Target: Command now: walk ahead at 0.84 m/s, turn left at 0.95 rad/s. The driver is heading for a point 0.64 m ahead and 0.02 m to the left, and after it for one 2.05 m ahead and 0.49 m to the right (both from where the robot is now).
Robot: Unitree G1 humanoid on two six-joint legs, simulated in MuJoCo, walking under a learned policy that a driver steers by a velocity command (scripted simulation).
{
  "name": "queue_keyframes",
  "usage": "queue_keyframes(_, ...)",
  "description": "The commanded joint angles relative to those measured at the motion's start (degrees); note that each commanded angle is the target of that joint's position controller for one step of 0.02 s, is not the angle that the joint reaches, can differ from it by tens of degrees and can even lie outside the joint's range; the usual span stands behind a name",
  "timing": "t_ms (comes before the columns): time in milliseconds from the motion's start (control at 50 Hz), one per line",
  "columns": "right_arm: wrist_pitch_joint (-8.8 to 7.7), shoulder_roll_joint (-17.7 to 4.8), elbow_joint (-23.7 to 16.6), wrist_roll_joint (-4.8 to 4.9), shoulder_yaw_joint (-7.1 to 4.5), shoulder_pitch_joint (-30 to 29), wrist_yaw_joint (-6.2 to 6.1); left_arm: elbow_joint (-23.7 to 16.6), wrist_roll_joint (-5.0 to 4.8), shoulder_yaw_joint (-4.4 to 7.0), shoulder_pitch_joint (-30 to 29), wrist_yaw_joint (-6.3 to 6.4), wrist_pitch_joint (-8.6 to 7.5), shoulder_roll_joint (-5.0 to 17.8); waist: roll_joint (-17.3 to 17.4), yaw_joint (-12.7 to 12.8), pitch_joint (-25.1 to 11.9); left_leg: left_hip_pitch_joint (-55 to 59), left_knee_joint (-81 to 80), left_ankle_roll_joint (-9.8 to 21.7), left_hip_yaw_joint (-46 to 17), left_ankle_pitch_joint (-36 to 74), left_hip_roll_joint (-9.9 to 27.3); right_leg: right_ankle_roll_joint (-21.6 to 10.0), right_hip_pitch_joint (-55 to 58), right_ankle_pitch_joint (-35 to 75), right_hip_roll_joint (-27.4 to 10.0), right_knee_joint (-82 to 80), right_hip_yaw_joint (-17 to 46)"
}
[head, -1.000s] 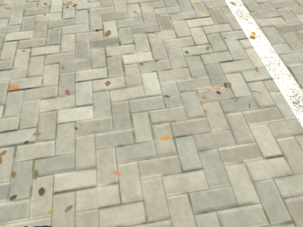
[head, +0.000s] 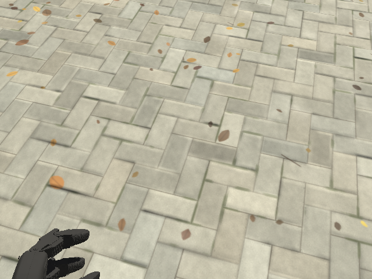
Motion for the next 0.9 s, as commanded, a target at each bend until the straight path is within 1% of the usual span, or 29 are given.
queue_keyframes(20, -0.89, -6.26, -8.38, -0.24, 0.14, -6.68, 0.01, 1.22, 1.46, 4.05, 19.17, 0.68, 1.58, 8.46, -10.77, 12.28, -9.61, -40.09, 22.85, -2.01, 6.40, 7.69, 7.47, -11.06, 46.31, -18.16, -22.31, -18.21, 33.08)
queue_keyframes(40, -0.74, -6.57, -9.90, -1.92, -0.32, -11.62, 0.18, 1.96, 2.37, 3.78, 16.65, 0.80, 2.13, 7.77, -4.37, 11.19, -3.66, -37.57, 20.22, -2.61, 7.29, 8.16, 9.19, -10.35, 37.25, 3.08, -20.18, -16.72, 22.97)
queue_keyframes(60, -0.26, -5.92, -10.91, -2.00, -0.84, -12.11, 0.54, 2.60, 2.85, 3.34, 14.27, 0.96, 2.18, 6.50, -4.61, 8.58, -1.09, -34.57, 17.69, -3.10, 7.38, 7.57, 10.73, -10.29, 30.98, 17.51, -18.43, -16.41, 15.78)
queue_keyframes(80, 0.56, -4.91, -11.38, -1.06, -0.96, -11.14, 0.81, 3.54, 2.38, 2.97, 12.34, 0.92, 2.10, 4.91, -7.19, 6.57, 0.20, -32.97, 14.96, -3.42, 7.94, 6.17, 12.03, -10.00, 27.43, 23.19, -17.09, -16.57, 10.87)
queue_keyframes(100, 1.35, -3.08, -11.78, -0.32, -0.60, -10.79, 0.95, 4.48, 1.35, 2.67, 10.42, 0.86, 2.03, 3.74, -9.00, 5.26, 1.58, -32.84, 11.23, -3.69, 9.06, 5.43, 12.73, -9.76, 24.91, 26.01, -16.18, -17.73, 6.94)
queue_keyframes(120, 1.83, -1.43, -12.51, -0.34, -0.06, -11.65, 1.10, 5.22, 0.61, 2.86, 8.49, 0.91, 2.02, 4.39, -9.74, 4.35, 3.00, -32.78, 7.05, -4.19, 10.43, 6.27, 12.86, -10.01, 22.24, 28.69, -16.18, -19.45, 3.88)
queue_keyframes(140, 1.95, -0.96, -13.04, -0.77, 0.20, -12.35, 1.27, 5.47, 0.38, 3.32, 6.44, 1.08, 2.08, 5.95, -9.30, 3.59, 3.54, -31.61, 1.78, -4.77, 11.58, 9.01, 12.67, -10.42, 20.05, 30.24, -16.29, -21.14, 1.29)
queue_keyframes(180, 1.78, -1.56, -12.40, -1.84, 0.12, -11.81, 2.28, 5.59, 0.21, 4.46, 3.28, 1.62, 2.31, 9.65, -8.23, 2.66, 0.84, -24.18, -10.29, -4.82, 13.66, 22.19, 11.93, -9.77, 18.36, 30.17, -15.10, -22.41, -4.62)
queue_keyframes(220, 1.90, -2.60, -11.06, -2.06, -0.52, -11.65, 3.53, 6.06, -0.59, 4.91, 1.79, 2.08, 2.40, 11.08, -7.57, 2.38, -1.32, -16.77, -18.94, -3.59, 16.07, 30.93, 9.45, -7.44, 19.18, 29.65, -12.91, -20.55, -10.28)
queue_keyframes(280, 2.64, -6.55, -10.42, -2.40, -2.53, -9.72, 4.33, 6.71, -2.40, 5.79, 2.72, 2.10, 2.50, 13.57, -6.95, 0.27, -3.98, -7.88, -23.27, -0.05, 18.90, 29.15, 5.11, -5.94, 22.18, 41.26, -13.17, -11.64, -12.43)
queue_keyframes(300, 2.64, -8.30, -9.74, -2.55, -3.54, -6.21, 4.25, 6.75, -2.85, 6.01, 3.21, 1.92, 2.81, 14.19, -6.12, -1.83, -5.60, -2.61, -24.93, 1.66, 19.37, 27.61, 3.27, -5.81, 21.77, 44.11, -13.23, -4.79, -12.36)
queue_keyframes(320, 2.54, -10.35, -8.15, -2.52, -4.93, 0.35, 3.71, 6.52, -2.85, 5.65, 3.26, 1.65, 3.10, 13.23, -3.65, -5.48, -8.23, 6.77, -28.77, 3.83, 18.77, 30.97, 1.77, -4.65, 18.22, 39.76, -11.76, 6.08, -12.62)
queue_keyframes(340, 2.43, -11.50, -7.77, -1.85, -5.21, 0.61, 2.55, 6.71, -1.01, 4.20, 7.41, 1.03, 3.42, 8.46, 6.70, -4.00, -7.33, 14.75, -32.64, 6.45, 11.97, 43.77, 5.45, -1.86, 8.27, 1.44, -6.36, 22.37, -12.03)
queue_keyframes(360, 1.96, -16.40, -12.26, -3.42, -4.44, -6.33, 1.48, 6.81, 2.36, 2.26, 16.63, 0.21, 3.74, 3.31, 20.83, 4.80, -12.54, 22.15, -27.71, 16.04, -10.47, 74.61, 19.97, 1.07, -4.46, -34.51, 1.12, 45.37, -8.01)
queue_keyframes(380, 1.14, -14.24, -15.35, -4.57, -3.83, -7.68, 2.31, 6.78, 0.32, 2.61, 18.37, -0.30, 3.78, 10.31, 12.62, 1.97, -27.62, 24.62, -38.18, 22.86, -27.07, 53.96, 27.85, 0.42, -6.34, -30.09, 1.54, 51.27, 3.35)
queue_keyframes(400, 0.68, -12.16, -15.42, -3.69, -3.32, -10.19, 2.78, 6.27, -1.06, 3.42, 11.98, -0.13, 4.31, 13.50, 2.73, 1.19, -21.79, 18.41, -41.63, 19.46, -23.53, 38.42, 25.23, -0.07, -7.68, -23.39, -0.72, 48.52, 3.24)
queue_keyframes(420, 0.49, -10.30, -14.38, -2.35, -2.83, -11.95, 2.61, 5.69, -0.67, 3.21, 8.93, 0.65, 5.06, 12.37, -1.31, 2.26, -14.55, 11.26, -42.27, 15.79, -18.25, 30.70, 22.27, -0.06, -9.09, -18.98, -2.86, 43.35, 2.24)
queue_keyframes(440, 0.51, -8.58, -13.88, -2.08, -2.10, -13.11, 2.30, 6.35, 0.09, 2.88, 8.32, 1.52, 5.95, 11.14, -2.97, 3.35, -11.02, 4.79, -42.09, 13.55, -14.72, 30.49, 20.39, 0.21, -7.27, -16.90, -4.71, 40.17, 2.33)
queue_keyframes(480, 0.64, -8.12, -13.09, -3.61, -1.68, -14.71, 1.64, 6.96, 0.41, 3.03, 9.84, 2.01, 7.23, 11.02, -0.31, 5.64, -8.73, -5.55, -42.81, 12.16, -8.49, 37.77, 17.58, 0.36, -0.05, -15.64, -5.56, 35.44, 1.79)
queue_keyframes(500, 0.34, -6.83, -12.10, -3.87, -1.21, -14.11, 1.28, 7.91, 0.57, 2.65, 12.09, 1.87, 7.21, 9.48, 0.16, 6.16, -11.33, -5.85, -43.61, 12.25, -5.64, 34.90, 16.96, 0.46, 1.89, -14.04, -6.13, 33.41, 1.00)
queue_keyframes(520, 0.03, -5.75, -11.03, -3.76, -0.86, -13.05, 1.00, 8.82, 0.49, 2.09, 13.36, 1.52, 7.04, 7.75, 0.47, 5.79, -12.89, -5.23, -45.31, 12.19, -3.89, 25.80, 16.28, 0.59, 2.26, -11.60, -6.76, 30.54, 0.21)
queue_keyframes(560, -0.42, -6.80, -9.63, -3.34, -1.24, -11.91, 0.48, 8.42, -0.22, 1.65, 11.03, 0.93, 6.93, 6.44, 2.86, 4.08, -10.56, -5.03, -49.74, 11.64, -4.17, 3.86, 16.39, 0.41, -1.03, -6.95, -7.57, 25.65, -0.45)
queue_keyframes(600, -1.28, -7.88, -8.61, -3.97, -1.54, -11.53, 0.23, 7.41, -0.78, 1.69, 7.63, 0.84, 6.75, 6.85, 3.49, 2.89, -7.12, -4.50, -52.76, 10.57, -5.14, -3.72, 18.32, -0.11, -4.79, -3.03, -8.13, 21.76, 0.71)
queue_keyframes(620, -1.75, -8.16, -8.11, -4.00, -1.68, -11.16, 0.21, 7.24, -0.89, 1.83, 6.94, 0.83, 6.55, 7.11, 3.30, 2.49, -6.31, -2.98, -53.68, 10.09, -5.12, -4.99, 19.43, -0.26, -6.76, -1.69, -8.32, 20.59, 1.29)
queue_keyframes(700, -3.04, -7.76, -5.84, -3.33, -1.89, -9.86, 0.22, 7.41, -1.20, 2.49, 6.87, 0.57, 6.04, 7.15, 3.29, 1.79, -3.92, 4.51, -56.00, 8.33, -1.76, -5.89, 22.61, -0.12, -15.23, 1.13, -9.44, 19.95, 2.29)
queue_keyframes(780, -3.37, -7.72, -4.24, -3.25, -2.21, -9.70, 0.17, 6.71, -1.11, 2.50, 6.84, 0.01, 6.20, 5.38, 3.42, 1.78, -1.18, 6.43, -57.26, 6.56, 5.86, -2.41, 24.12, 0.39, -17.81, 1.91, -10.68, 18.90, 0.78)
queue_keyframes(820, -3.06, -8.36, -3.54, -3.21, -2.57, -10.17, 0.13, 6.23, -0.83, 2.33, 7.10, -0.48, 6.41, 4.64, 3.07, 2.14, 0.08, 6.02, -57.19, 5.66, 10.78, 0.87, 24.23, -0.01, -15.68, 1.47, -11.28, 16.02, -0.57)
queue_keyframes(860, -2.32, -8.69, -3.16, -3.40, -2.87, -11.81, 0.29, 5.51, -0.35, 2.04, 6.82, -1.09, 6.78, 3.95, 2.13, 2.50, 1.84, 3.95, -55.08, 4.49, 17.24, 8.68, 23.22, -0.67, -10.60, 0.79, -11.38, 11.13, -2.66)
queue_keyframes(900, -1.34, -9.11, -2.74, -3.14, -3.29, -12.64, 0.68, 4.70, -0.35, 2.28, 7.33, -1.69, 7.35, 4.68, 2.28, 2.50, 1.89, 2.97, -51.59, 3.60, 21.51, 14.17, 23.03, -1.47, -5.55, -0.37, -10.34, 8.81, -5.81)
